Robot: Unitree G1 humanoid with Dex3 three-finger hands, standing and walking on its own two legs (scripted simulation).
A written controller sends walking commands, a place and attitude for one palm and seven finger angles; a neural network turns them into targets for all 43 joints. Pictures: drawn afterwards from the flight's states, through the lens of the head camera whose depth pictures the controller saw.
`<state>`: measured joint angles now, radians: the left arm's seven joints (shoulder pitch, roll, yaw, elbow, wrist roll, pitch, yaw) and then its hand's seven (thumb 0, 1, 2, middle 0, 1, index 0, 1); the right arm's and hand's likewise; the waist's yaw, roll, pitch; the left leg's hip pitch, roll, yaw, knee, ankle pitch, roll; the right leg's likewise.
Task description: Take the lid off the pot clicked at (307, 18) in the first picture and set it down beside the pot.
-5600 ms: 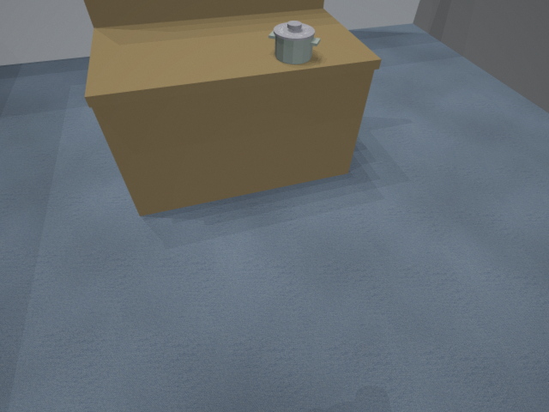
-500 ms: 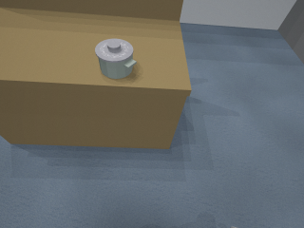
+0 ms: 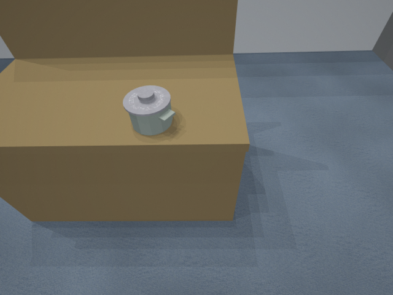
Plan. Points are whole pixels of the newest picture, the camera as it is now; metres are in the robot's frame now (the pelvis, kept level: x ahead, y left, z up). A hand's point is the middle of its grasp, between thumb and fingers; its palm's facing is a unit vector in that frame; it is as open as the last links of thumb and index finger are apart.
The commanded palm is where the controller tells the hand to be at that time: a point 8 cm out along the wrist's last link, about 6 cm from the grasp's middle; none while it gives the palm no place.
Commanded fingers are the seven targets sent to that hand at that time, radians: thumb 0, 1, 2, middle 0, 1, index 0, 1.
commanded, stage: take the last steps up to it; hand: left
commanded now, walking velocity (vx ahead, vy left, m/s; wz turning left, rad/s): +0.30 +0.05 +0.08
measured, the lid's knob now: (145, 94) +0.70 +0.19 +0.01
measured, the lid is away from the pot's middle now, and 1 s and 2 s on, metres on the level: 0.00 0.00 0.00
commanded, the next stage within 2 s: come to a stop and stand still in 0.48 s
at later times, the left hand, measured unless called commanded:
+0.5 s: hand out of the picture +0.07 +0.19 -0.18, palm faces +0.16 -0.98 -0.14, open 7.4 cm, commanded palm none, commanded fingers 0.00 0.90 0.90 -0.20 -0.30 -0.20 -0.30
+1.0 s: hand (118, 245) +0.27 +0.23 -0.16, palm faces +0.00 -0.97 -0.25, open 7.4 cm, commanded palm none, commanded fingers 0.00 0.90 0.90 -0.20 -0.30 -0.20 -0.30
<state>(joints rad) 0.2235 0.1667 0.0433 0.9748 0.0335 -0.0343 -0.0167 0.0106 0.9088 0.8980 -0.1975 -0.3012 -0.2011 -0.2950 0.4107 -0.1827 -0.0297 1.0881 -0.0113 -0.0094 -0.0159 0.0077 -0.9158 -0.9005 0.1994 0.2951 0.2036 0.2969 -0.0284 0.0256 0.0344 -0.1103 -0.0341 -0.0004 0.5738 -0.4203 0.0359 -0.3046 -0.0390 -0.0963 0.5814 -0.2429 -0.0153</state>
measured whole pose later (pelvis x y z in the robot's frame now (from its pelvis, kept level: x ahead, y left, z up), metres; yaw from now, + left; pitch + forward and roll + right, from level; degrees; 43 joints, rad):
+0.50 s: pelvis +0.16 +0.05 +0.00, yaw +3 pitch +1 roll -1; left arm 0.43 0.12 0.04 1.13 0.02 -0.05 0.02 0.01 0.91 0.90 -0.20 -0.30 -0.20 -0.30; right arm 0.14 -0.16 -0.03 0.99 -0.02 -0.05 0.01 0.01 -0.92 -0.90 0.19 0.29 0.20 0.30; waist 0.04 -0.02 0.06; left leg -0.38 0.02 0.09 0.59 -0.22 0.04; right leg -0.10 -0.08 -0.11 0.64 -0.47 0.02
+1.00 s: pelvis +0.23 +0.04 +0.00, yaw +0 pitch -1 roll +1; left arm 0.22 0.16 0.02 1.04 0.03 0.01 0.04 0.01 0.91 0.90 -0.20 -0.30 -0.20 -0.29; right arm 0.23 -0.16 -0.04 1.07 0.00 0.03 -0.04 0.01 -0.93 -0.90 0.20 0.29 0.20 0.30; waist -0.03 0.02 0.06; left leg -0.20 0.01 0.12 0.53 -0.30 0.01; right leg -0.27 -0.02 -0.04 0.57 -0.28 -0.03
